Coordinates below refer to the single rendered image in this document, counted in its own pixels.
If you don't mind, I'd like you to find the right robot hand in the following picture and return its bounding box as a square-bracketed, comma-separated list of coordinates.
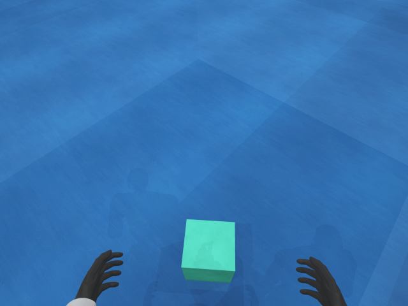
[296, 257, 347, 306]

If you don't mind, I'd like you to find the left robot hand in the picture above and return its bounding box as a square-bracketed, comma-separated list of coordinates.
[75, 249, 123, 303]

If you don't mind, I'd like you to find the carton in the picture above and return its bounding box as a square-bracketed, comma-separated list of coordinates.
[181, 219, 235, 283]

